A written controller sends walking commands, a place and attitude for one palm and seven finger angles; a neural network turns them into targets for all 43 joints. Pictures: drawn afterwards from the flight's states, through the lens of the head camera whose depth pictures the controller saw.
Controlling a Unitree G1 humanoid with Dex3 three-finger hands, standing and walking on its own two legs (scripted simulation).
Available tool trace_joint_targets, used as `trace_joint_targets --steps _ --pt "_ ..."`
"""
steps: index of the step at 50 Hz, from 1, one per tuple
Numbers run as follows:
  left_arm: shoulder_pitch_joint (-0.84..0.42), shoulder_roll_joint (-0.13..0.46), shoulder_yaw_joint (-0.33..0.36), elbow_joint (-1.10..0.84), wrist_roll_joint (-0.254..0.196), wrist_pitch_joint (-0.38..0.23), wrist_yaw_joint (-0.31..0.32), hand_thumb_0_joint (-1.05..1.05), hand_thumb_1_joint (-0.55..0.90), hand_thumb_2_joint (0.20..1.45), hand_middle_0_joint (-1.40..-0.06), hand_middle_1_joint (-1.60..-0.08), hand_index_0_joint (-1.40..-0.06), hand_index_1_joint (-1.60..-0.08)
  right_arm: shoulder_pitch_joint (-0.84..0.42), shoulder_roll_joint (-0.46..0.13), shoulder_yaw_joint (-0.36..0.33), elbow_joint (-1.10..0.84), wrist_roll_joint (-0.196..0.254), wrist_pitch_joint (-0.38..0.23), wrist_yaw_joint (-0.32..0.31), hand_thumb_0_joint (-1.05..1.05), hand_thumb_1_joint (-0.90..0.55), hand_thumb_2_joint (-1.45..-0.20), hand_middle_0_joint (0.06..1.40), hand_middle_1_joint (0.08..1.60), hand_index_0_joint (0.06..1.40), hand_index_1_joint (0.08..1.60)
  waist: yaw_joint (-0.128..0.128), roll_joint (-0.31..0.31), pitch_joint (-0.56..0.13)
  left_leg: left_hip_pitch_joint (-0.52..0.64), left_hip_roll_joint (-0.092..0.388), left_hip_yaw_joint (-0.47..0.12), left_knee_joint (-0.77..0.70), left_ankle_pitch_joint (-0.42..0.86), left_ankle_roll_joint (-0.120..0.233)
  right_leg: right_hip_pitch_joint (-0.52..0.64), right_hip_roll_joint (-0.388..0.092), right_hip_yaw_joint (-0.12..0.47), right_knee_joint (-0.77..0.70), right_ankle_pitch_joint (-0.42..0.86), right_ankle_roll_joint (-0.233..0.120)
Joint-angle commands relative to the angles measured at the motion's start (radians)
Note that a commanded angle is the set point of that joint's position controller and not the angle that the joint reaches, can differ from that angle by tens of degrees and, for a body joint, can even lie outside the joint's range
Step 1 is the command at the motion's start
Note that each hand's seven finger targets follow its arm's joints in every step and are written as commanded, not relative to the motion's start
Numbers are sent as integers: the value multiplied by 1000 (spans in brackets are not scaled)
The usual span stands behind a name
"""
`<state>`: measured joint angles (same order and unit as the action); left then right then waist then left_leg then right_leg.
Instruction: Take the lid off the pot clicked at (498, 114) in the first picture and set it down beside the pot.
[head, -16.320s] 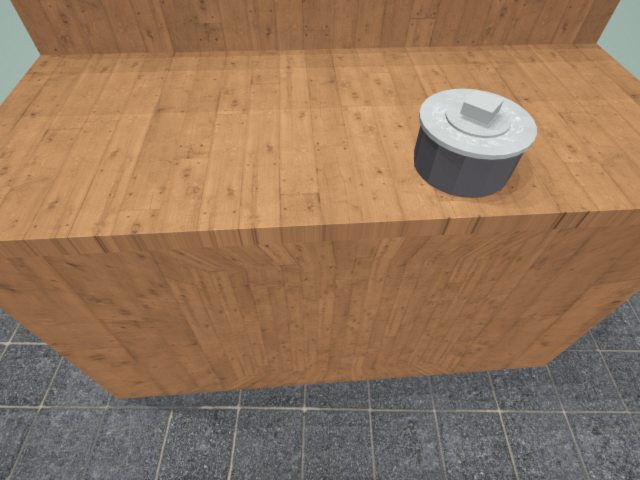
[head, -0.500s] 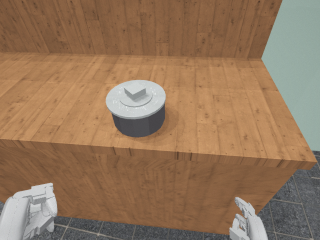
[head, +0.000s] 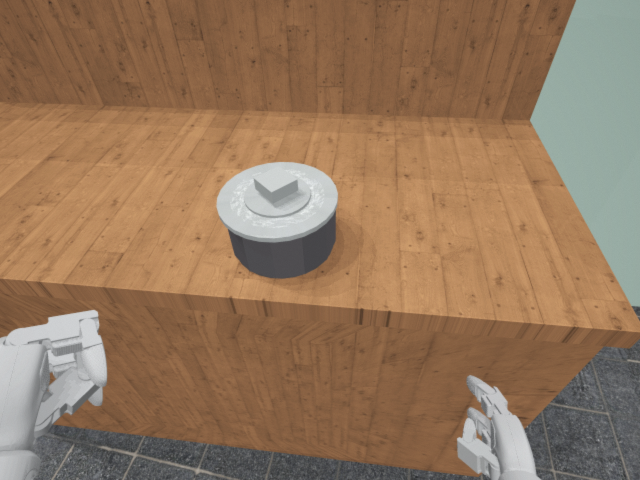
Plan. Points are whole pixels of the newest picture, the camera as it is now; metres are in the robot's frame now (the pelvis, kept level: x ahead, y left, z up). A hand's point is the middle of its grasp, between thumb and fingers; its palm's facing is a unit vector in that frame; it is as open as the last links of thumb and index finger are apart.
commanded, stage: raise the hand higher, near the body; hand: left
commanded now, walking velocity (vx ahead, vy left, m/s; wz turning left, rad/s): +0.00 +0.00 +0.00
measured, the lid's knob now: (276, 184) +0.46 +0.13 +0.15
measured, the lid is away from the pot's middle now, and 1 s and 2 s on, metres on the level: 0.00 0.00 0.00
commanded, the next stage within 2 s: reach forward and open the fingers in 0.14 s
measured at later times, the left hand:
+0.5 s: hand (61, 345) +0.18 +0.27 +0.17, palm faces +0.12 -0.06 -0.99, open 2.9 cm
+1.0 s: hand (65, 311) +0.20 +0.27 +0.18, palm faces -0.08 +0.00 -1.00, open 7.2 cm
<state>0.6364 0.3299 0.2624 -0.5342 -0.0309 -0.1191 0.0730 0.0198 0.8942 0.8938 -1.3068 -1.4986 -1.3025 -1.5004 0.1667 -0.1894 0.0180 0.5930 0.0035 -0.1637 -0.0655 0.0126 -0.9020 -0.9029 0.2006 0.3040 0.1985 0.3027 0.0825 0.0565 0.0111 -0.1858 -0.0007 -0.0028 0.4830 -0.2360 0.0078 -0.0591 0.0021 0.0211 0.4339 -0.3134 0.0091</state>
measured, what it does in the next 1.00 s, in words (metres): shifts its weight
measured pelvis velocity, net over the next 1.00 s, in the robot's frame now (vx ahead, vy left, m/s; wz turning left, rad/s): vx -0.07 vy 0.01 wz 0.03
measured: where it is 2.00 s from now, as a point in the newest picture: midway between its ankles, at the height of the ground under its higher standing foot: outside the picture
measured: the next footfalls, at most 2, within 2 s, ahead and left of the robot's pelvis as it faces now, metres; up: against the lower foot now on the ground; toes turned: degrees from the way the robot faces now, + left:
none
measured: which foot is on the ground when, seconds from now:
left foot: down 0.00-1.00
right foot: down 0.00-1.00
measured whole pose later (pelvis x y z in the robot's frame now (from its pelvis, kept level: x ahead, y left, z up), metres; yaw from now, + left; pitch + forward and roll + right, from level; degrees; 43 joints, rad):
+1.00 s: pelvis -0.07 +0.01 +0.00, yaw +2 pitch -3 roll -1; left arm -0.10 0.74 0.07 -0.25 0.70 0.08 -0.41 0.00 -0.06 1.50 -1.01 -0.45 -1.01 -0.46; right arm 0.09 -0.28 0.04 0.56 0.05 0.03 -0.01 0.01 -0.90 -0.90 0.20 0.30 0.20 0.30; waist 0.08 0.13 0.04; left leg -0.30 -0.03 -0.03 0.47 -0.11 0.03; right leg -0.19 -0.02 -0.01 0.49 -0.24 0.03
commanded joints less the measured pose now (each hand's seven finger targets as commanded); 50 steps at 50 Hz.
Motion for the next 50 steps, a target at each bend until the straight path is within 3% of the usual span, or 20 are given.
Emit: trace_joint_targets --steps 1,4,6,12,13,14,15,16,18,20,21,24,26,30,33,35,39,44,48,50 --pt "-73 153 133 -198 -11 -67 20 0 900 900 -1300 -1500 -1300 -1500 -136 -94 -38 -162 4 -51 -8 0 -900 -900 200 300 200 300 -9 -33 -40 150 24 18 -49 189 17 -165 -6 -62 -94 217 -14" --pt "-87 181 165 -237 -14 -75 25 0 900 900 -1300 -1500 -1300 -1500 -137 -103 -39 -163 4 -53 -6 0 -900 -900 200 300 200 300 -3 18 -70 165 23 22 -44 186 16 -155 -4 -53 -95 216 -16" --pt "-106 161 150 -202 -17 -79 23 0 900 900 -1300 -1500 -1300 -1500 -138 -96 -36 -157 4 -52 -6 0 -900 -900 200 300 200 300 -8 -35 -44 155 26 20 -53 173 17 -165 -7 -60 -101 198 -14" --pt "-180 186 176 -257 -21 -104 28 0 900 900 -1300 -1500 -1300 -1500 -135 -106 -37 -153 2 -58 -3 0 -900 -900 200 300 200 300 -7 20 -65 171 26 20 -54 185 15 -152 -11 -55 -101 206 -19" --pt "-174 426 147 -275 386 5 61 0 868 921 -1292 -1465 -1292 -1465 -132 -181 -30 -178 -38 15 10 0 -900 -900 200 300 200 300 18 73 -94 27 9 43 -24 262 13 -175 -2 -53 -15 254 -10" --pt "-186 351 156 -321 378 69 79 0 836 942 -1284 -1429 -1284 -1429 -180 -146 -36 -226 -17 54 28 0 -900 -900 200 300 200 300 16 107 -73 4 10 54 -15 283 5 -171 -2 -67 -3 268 -23" --pt "-202 371 132 -314 480 107 82 0 805 963 -1276 -1394 -1276 -1394 -158 -146 -34 -225 -21 87 42 0 -900 -900 200 300 200 300 18 121 -95 4 12 53 -11 285 2 -179 0 -71 16 239 -31" --pt "-124 373 140 -256 534 148 75 0 774 984 -1269 -1358 -1269 -1358 -169 -148 -42 -233 -18 120 51 0 -900 -900 200 300 200 300 30 85 -97 -8 15 49 -5 267 3 -184 5 -77 20 212 -33" --pt "-163 449 142 -226 631 202 39 0 713 1026 -1254 -1287 -1254 -1287 -196 -170 -39 -253 -4 177 61 0 -900 -900 200 300 200 300 23 22 -103 -21 7 44 2 213 10 -197 9 -60 8 178 -28" --pt "-254 554 166 -268 691 231 -9 0 650 1068 -1239 -1216 -1239 -1216 -225 -181 -35 -269 9 199 61 0 -900 -900 200 300 200 300 21 24 -197 -2 5 35 25 217 15 -180 0 -44 17 199 -23" --pt "-264 554 152 -220 706 242 -36 0 617 1089 -1231 -1181 -1231 -1181 -230 -179 -37 -260 15 203 60 0 -900 -900 200 300 200 300 16 21 -208 9 5 24 29 217 16 -187 -3 -45 16 195 -17" --pt "-279 566 123 -110 711 255 -138 0 518 1152 -1204 -1074 -1204 -1074 -250 -179 -37 -253 46 192 67 0 -900 -900 200 300 200 300 12 -16 -181 6 -5 6 19 196 21 -201 8 -47 -3 214 -8" --pt "-411 587 88 -92 703 236 -202 0 450 1194 -1184 -1003 -1184 -1003 -226 -188 -39 -235 50 188 58 0 -900 -900 200 300 200 300 -7 -52 -174 9 -11 -1 3 179 28 -207 -1 -59 -16 205 6" --pt "-570 661 85 -97 707 211 -298 0 313 1278 -1141 -861 -1141 -861 -224 -183 -33 -224 45 153 42 0 -900 -900 200 300 200 300 -3 2 -228 55 -27 -16 -9 208 37 -183 2 -60 -27 226 7" --pt "-651 700 103 26 717 212 -355 0 212 1341 -1105 -755 -1105 -755 -225 -190 -28 -207 48 157 35 0 -900 -900 200 300 200 300 -3 -32 -157 34 -30 -18 -36 171 31 -196 6 -68 -53 182 8" --pt "-743 688 70 4 713 205 -388 0 147 1383 -1080 -684 -1080 -684 -239 -185 -24 -210 47 155 41 0 -900 -900 200 300 200 300 -8 29 -193 60 -38 -16 -42 190 32 -175 10 -71 -49 199 4" --pt "-769 648 31 79 710 214 -426 0 19 1467 -1030 -542 -1030 -542 -265 -182 -22 -227 55 138 50 0 -900 -900 200 300 200 300 -9 6 -157 71 -38 -24 -60 116 28 -206 31 -70 -59 114 -3" --pt "-938 702 42 98 741 199 -434 0 -135 1565 -967 -365 -967 -365 -267 -180 -20 -226 52 127 48 0 -900 -900 200 300 200 300 -4 54 -194 89 -38 -31 -78 57 27 -202 35 -64 -51 38 -14" --pt "-1028 675 -5 177 740 205 -446 0 -257 1612 -918 -223 -918 -223 -260 -184 -23 -214 54 137 47 0 -900 -900 200 300 200 300 1 34 -179 54 -34 -27 -111 -17 22 -206 24 -70 -53 -20 -10" --pt "-1066 667 -22 155 742 200 -451 0 -318 1638 -894 -152 -894 -152 -259 -181 -20 -214 49 135 55 0 -900 -900 200 300 200 300 -1 44 -223 67 -36 -38 -114 -15 23 -192 32 -75 -44 -3 -15"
